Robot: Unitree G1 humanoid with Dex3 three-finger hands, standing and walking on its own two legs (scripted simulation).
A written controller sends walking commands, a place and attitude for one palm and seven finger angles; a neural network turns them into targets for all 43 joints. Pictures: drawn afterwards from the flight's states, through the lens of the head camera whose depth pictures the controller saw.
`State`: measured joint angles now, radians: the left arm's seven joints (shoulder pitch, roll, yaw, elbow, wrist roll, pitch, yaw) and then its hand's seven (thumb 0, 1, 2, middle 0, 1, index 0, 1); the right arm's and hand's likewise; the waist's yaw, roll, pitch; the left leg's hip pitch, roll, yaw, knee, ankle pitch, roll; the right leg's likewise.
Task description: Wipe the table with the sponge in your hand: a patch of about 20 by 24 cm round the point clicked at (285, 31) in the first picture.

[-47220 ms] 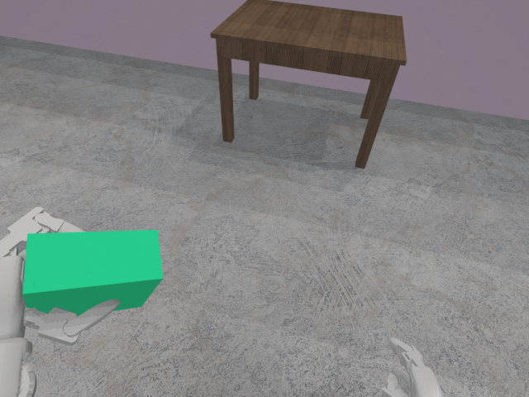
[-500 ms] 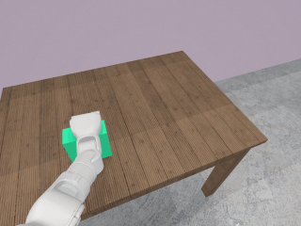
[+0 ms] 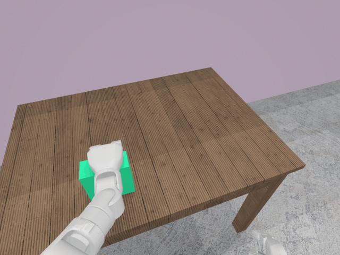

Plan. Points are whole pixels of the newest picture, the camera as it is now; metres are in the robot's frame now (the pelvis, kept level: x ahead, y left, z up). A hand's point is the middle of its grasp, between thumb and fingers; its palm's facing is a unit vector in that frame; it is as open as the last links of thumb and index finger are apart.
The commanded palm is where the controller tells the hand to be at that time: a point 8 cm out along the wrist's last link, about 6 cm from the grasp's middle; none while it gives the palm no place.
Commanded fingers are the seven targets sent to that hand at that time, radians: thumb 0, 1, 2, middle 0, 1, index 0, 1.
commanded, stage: wipe back along the middle lane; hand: left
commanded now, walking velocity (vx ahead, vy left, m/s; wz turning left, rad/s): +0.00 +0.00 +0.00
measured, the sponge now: (110, 181) +0.33 +0.21 -0.06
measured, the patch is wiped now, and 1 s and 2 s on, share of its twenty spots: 0.70 0.75 0.80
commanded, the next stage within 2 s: slide across to the third lane in 0.90 s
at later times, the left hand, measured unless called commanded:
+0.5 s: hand (114, 182) +0.30 +0.18 +0.00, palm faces -0.06 -0.03 -1.00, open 10.2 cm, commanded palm +0.25 +0.16 +0.03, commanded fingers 0.00 0.10 1.30 -1.20 -1.60 -1.20 -1.60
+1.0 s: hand (115, 183) +0.30 +0.18 -0.01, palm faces -0.06 -0.03 -1.00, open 10.2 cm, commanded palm +0.25 +0.16 +0.03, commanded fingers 0.00 0.10 1.30 -1.20 -1.60 -1.20 -1.60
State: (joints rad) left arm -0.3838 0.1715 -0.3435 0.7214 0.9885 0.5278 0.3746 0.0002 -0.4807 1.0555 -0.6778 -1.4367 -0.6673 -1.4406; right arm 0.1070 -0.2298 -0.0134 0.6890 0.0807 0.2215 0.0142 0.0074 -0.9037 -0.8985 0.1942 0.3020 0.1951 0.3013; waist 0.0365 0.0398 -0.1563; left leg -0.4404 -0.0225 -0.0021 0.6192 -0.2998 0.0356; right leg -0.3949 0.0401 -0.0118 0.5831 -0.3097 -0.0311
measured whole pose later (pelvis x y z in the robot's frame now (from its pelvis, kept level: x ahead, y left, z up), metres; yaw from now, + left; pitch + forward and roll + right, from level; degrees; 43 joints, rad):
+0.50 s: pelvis +0.00 -0.01 +0.00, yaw +0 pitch +4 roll +0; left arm -0.20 0.17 -0.40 0.50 1.01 0.55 0.33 0.00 -0.48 1.05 -0.68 -1.44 -0.67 -1.44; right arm 0.06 -0.23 0.00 0.66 0.09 0.22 0.02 0.01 -0.90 -0.90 0.19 0.30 0.19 0.30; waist 0.07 0.05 -0.14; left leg -0.38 -0.02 0.00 0.61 -0.30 0.02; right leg -0.35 0.04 -0.01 0.60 -0.32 -0.05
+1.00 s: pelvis -0.01 -0.02 +0.00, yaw -1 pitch +5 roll +0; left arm -0.23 0.18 -0.36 0.55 1.00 0.53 0.34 0.00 -0.49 1.05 -0.70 -1.41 -0.69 -1.42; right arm 0.09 -0.24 -0.01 0.68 0.09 0.21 0.00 0.01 -0.90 -0.90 0.19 0.30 0.19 0.30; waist 0.05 0.05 -0.14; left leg -0.42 -0.01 0.00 0.62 -0.29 0.01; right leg -0.39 0.05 0.00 0.62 -0.31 -0.05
